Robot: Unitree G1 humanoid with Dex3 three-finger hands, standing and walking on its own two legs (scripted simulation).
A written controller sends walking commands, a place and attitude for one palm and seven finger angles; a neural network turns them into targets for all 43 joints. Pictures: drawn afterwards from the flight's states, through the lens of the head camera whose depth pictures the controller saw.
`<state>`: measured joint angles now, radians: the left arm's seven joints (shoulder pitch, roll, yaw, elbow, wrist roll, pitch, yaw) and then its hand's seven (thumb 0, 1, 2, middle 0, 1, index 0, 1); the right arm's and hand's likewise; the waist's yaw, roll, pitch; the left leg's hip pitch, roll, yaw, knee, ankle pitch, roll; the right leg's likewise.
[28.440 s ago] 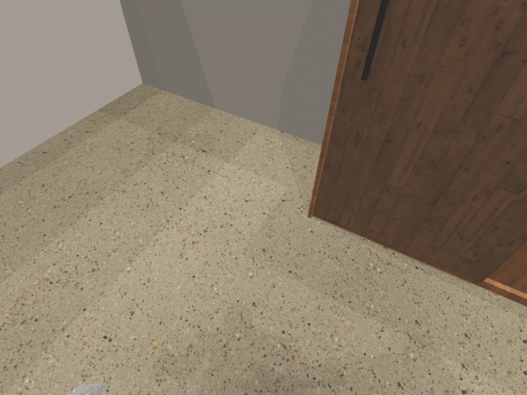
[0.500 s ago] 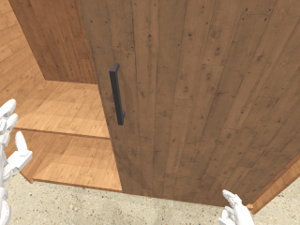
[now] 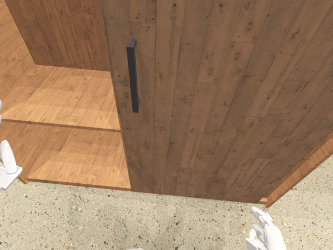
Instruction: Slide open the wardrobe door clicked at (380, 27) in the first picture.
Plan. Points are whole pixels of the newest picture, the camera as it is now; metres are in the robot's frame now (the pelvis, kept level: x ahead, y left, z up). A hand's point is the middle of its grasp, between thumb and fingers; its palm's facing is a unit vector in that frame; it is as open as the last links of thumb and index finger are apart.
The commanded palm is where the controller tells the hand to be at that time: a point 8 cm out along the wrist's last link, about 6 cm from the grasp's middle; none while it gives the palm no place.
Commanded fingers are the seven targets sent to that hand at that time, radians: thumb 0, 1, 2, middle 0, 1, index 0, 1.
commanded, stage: step back with the hand held close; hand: left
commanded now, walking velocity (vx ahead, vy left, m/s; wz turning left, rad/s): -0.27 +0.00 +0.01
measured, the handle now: (134, 78) +0.52 +0.14 +0.13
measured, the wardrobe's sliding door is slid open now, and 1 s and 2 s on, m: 0.66 0.66 0.66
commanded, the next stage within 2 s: stop stepping back and stand still in 0.50 s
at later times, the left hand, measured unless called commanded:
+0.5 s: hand out of the picture +0.10 +0.28 +0.18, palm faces +0.54 -0.72 -0.44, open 7.4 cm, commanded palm +0.03 +0.30 +0.19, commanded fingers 0.00 0.90 0.90 -0.20 -0.30 -0.20 -0.30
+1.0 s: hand out of the picture +0.02 +0.29 +0.18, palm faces +0.47 -0.80 -0.38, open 7.4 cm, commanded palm -0.04 +0.32 +0.19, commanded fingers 0.00 0.90 0.90 -0.20 -0.30 -0.20 -0.30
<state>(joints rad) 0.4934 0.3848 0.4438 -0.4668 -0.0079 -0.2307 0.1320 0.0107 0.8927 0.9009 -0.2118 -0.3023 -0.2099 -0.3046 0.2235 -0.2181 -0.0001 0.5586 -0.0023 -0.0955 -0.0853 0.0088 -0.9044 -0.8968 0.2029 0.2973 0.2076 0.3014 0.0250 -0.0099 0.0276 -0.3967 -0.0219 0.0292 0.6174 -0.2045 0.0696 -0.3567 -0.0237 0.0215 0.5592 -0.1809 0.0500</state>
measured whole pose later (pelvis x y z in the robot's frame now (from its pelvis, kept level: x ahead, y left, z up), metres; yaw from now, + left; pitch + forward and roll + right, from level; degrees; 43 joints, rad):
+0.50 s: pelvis -0.08 -0.01 -0.01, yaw +5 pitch +0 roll -3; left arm 0.48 0.41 0.48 -0.51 -0.01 -0.31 0.14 0.01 0.89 0.90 -0.21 -0.30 -0.21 -0.30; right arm 0.22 -0.20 -0.03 0.63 -0.02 -0.15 -0.06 0.01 -0.90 -0.90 0.20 0.30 0.21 0.30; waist 0.02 -0.01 0.03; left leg -0.58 0.01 0.03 0.76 -0.30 0.01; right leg -0.36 0.05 0.07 0.65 -0.29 0.03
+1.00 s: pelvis -0.18 +0.02 +0.01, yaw +0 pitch +1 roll -2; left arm 0.48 0.43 0.40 -0.49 -0.05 -0.17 0.14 0.01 0.89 0.90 -0.21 -0.30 -0.21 -0.30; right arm 0.24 -0.20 0.02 0.65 -0.02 -0.11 -0.06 0.01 -0.90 -0.90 0.21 0.30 0.21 0.30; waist 0.04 -0.03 -0.06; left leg -0.50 0.02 0.06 0.78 -0.32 -0.01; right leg -0.13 0.05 -0.02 0.47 -0.35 -0.04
